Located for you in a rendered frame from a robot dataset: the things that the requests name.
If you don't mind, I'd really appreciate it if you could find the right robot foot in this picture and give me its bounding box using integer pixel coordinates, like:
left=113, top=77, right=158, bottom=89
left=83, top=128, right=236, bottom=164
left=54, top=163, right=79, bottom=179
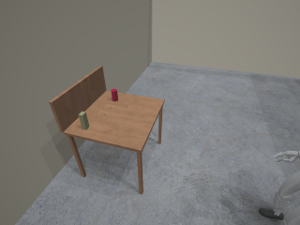
left=259, top=208, right=284, bottom=220

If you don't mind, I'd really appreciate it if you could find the right robot hand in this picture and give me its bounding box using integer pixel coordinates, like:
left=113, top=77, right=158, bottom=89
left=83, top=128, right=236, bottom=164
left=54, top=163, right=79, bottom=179
left=273, top=150, right=300, bottom=163

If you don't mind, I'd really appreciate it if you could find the table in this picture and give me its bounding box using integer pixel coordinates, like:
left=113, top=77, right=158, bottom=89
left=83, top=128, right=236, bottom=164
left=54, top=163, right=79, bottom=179
left=49, top=66, right=165, bottom=195

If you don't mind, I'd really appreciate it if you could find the right robot thigh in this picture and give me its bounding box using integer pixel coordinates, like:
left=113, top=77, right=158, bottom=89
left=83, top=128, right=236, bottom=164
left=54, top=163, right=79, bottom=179
left=278, top=171, right=300, bottom=203

